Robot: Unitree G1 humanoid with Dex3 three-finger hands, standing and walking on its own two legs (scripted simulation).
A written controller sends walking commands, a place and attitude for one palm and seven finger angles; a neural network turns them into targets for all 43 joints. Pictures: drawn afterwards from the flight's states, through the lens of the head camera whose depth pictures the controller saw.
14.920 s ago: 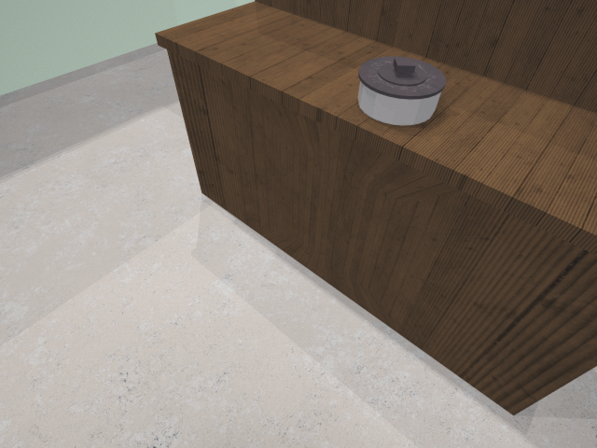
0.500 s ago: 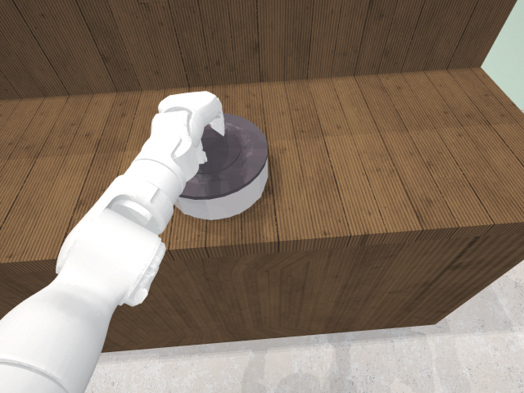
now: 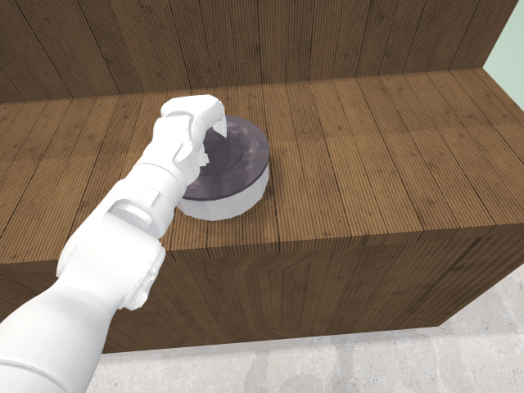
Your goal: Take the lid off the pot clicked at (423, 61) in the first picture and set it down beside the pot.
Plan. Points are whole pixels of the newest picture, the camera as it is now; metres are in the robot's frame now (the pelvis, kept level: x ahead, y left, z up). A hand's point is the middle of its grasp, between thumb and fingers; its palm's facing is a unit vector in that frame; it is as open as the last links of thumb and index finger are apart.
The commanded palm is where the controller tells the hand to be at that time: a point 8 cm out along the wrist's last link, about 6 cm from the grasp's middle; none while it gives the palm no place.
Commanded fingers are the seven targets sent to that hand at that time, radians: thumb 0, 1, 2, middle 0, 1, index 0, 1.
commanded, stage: close the fingers and squeeze the knob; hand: left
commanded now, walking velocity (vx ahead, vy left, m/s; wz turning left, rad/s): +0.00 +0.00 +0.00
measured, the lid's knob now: (208, 142) +0.51 +0.07 +0.10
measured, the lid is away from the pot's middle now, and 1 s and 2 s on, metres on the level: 0.00 0.02 0.02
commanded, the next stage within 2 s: lift the lid straight up in 0.12 s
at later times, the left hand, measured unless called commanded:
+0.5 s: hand (201, 141) +0.48 +0.07 +0.12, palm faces -0.35 -0.05 -0.94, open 8.2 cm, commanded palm +0.49 +0.07 +0.20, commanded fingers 0.00 0.56 1.09 -0.95 -1.10 -0.77 -1.00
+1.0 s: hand (195, 119) +0.50 +0.07 +0.16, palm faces -0.32 -0.07 -0.95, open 8.0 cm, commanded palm +0.50 +0.08 +0.24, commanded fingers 0.00 0.56 1.09 -0.95 -1.10 -0.77 -1.00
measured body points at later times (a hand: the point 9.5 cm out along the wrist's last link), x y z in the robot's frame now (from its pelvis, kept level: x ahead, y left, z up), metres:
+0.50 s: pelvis +0.00 +0.00 +0.00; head +0.05 -0.03 +0.45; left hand +0.50 +0.07 +0.18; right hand +0.05 -0.26 -0.14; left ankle -0.03 +0.07 -0.74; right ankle +0.00 -0.12 -0.74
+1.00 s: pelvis +0.00 +0.00 +0.00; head +0.05 -0.03 +0.45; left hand +0.51 +0.08 +0.21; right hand +0.06 -0.26 -0.14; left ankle -0.03 +0.07 -0.74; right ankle +0.00 -0.12 -0.74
